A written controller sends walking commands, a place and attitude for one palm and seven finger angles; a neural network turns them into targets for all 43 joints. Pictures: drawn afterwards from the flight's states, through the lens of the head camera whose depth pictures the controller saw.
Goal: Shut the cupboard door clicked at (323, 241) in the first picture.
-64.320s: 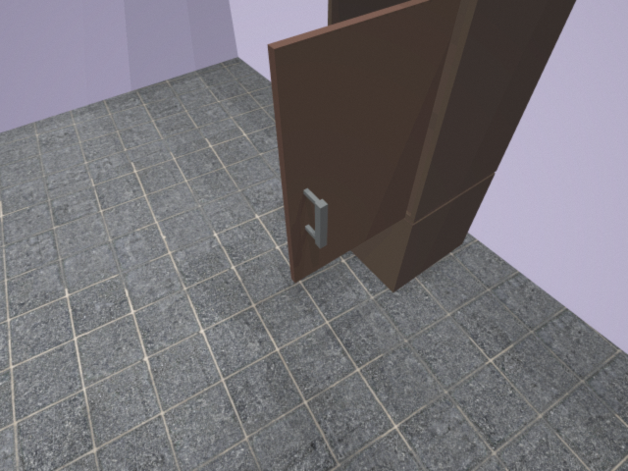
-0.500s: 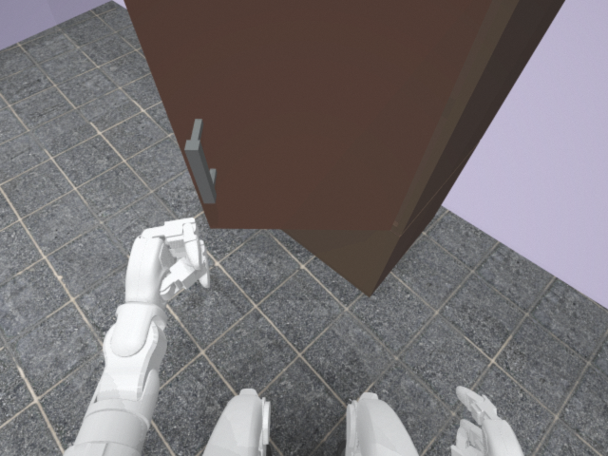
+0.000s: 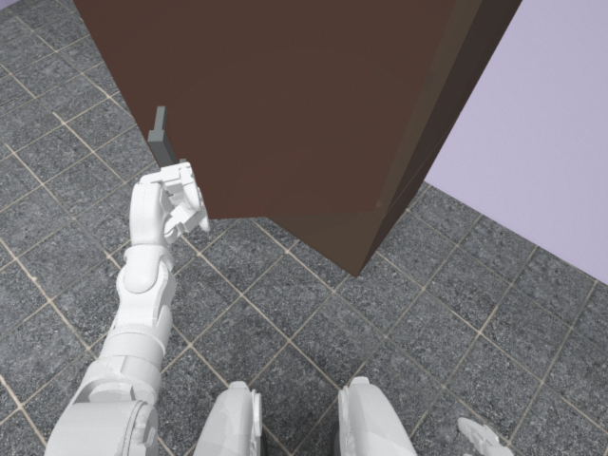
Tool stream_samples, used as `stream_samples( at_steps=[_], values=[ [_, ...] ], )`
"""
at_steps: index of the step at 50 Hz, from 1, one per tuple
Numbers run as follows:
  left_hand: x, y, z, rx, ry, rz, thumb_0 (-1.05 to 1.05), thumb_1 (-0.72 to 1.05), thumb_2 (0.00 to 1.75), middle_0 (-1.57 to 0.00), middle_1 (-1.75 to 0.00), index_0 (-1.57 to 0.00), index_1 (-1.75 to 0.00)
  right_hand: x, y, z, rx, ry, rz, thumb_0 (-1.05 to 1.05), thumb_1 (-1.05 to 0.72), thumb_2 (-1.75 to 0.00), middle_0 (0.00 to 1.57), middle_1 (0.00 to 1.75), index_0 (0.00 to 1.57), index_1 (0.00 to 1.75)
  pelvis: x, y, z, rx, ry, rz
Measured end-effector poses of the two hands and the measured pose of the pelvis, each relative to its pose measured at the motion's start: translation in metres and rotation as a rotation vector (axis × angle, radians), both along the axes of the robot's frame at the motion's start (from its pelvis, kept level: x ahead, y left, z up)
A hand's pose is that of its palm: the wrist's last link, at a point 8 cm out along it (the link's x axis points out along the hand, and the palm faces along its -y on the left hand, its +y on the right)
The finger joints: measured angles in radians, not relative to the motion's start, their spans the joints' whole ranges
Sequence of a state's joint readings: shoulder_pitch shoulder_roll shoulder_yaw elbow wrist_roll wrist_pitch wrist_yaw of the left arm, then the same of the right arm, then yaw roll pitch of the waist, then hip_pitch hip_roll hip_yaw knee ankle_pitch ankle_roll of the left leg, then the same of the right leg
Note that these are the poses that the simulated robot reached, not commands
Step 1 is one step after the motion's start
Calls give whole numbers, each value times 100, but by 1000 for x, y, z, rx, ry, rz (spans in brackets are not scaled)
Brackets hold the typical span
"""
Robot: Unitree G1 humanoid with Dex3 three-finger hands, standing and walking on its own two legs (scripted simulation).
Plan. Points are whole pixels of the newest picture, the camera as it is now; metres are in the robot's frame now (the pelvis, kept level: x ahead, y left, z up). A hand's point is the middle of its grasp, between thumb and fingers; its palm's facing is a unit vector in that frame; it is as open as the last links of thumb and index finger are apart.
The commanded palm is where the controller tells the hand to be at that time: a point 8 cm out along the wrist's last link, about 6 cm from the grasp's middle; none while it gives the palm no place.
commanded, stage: bring the fist close to the handle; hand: left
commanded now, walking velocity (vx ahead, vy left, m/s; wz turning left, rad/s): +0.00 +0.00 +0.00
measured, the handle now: (172, 154) +0.52 +0.18 +0.03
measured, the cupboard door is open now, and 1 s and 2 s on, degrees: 41 34 23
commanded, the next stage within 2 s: push the door shut along its arc in 0.24 s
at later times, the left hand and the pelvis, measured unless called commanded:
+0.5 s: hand (203, 206) +0.43 +0.13 +0.03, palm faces -0.01 -1.00 -0.03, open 3.1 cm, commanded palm +0.41 +0.18 +0.03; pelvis +0.00 +0.00 +0.00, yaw +1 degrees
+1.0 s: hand (202, 172) +0.48 +0.13 +0.03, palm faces -0.13 -0.99 -0.03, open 3.1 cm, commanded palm +0.48 +0.17 +0.03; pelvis -0.01 +0.00 -0.02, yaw +0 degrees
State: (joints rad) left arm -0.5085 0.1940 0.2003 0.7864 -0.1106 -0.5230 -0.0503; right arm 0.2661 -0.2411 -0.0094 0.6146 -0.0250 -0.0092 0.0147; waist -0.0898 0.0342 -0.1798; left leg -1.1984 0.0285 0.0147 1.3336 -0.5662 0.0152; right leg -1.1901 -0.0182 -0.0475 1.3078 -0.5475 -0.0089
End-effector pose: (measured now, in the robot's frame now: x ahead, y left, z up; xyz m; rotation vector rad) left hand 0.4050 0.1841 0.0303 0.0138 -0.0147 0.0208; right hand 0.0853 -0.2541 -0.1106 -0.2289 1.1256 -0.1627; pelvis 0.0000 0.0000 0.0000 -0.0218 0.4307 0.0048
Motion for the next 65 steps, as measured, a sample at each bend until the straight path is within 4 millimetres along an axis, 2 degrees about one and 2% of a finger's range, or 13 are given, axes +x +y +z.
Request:
stream_samples(
  at_steps=[5, 10, 22, 29, 34, 42, 50, 57, 65],
  values=[
    [-9, 2, -2, 7, 19, 11, 2, 90, 90, -130, -150, -130, -150, -9, 0, 2, 11, 31, -14, 1, -91, -90, 20, 30, 20, 30, 2, -1, 4, 5, -7, -4],
    [-14, 4, -2, 10, 6, 20, 2, 90, 90, -130, -150, -130, -150, -8, -2, 2, 2, 37, -2, 1, -91, -90, 20, 30, 20, 30, 1, -3, 5, 5, -11, 3],
    [0, 0, -2, 13, -2, -11, 2, 90, 90, -130, -150, -131, -150, 10, -8, 2, -22, -9, 13, 1, -91, -90, 20, 30, 20, 30, -2, -4, 0, 0, -1, 9],
    [14, -2, 2, 23, 0, -44, 2, 90, 90, -130, -150, -131, -150, 7, -7, 0, -18, -3, 7, 0, -91, -90, 20, 30, 20, 30, -2, -4, -1, 1, 1, 9],
    [28, 0, 3, 29, 2, -66, 1, 90, 90, -131, -150, -131, -150, -5, -8, -4, -20, 29, -7, 0, -91, -90, 20, 30, 20, 30, -4, -4, -4, -2, 11, 11],
    [48, 6, 4, 32, 11, -101, 1, 90, 90, -132, -150, -131, -150, -36, -12, -12, -35, 114, -34, 0, -91, -90, 20, 30, 20, 30, -8, -3, -11, -11, 30, 14],
    [65, 6, 4, 19, 26, -152, 1, 90, 90, -131, -150, -131, -150, -65, -13, -10, -55, 177, -68, 0, -91, -90, 20, 30, 20, 30, -12, 1, -15, -24, 46, 14],
    [82, 5, 3, 17, 27, -179, 2, 90, 90, -131, -150, -130, -150, -83, -11, -8, -76, 210, -81, 0, -91, -90, 20, 30, 20, 30, -16, 5, -20, -38, 65, 14],
    [106, -15, 2, 30, 48, -262, 2, 90, 90, -130, -150, -130, -150, -98, -3, -9, -82, 243, -99, 0, -91, -90, 20, 30, 20, 30, -17, 10, -26, -50, 90, 13]
  ],
)
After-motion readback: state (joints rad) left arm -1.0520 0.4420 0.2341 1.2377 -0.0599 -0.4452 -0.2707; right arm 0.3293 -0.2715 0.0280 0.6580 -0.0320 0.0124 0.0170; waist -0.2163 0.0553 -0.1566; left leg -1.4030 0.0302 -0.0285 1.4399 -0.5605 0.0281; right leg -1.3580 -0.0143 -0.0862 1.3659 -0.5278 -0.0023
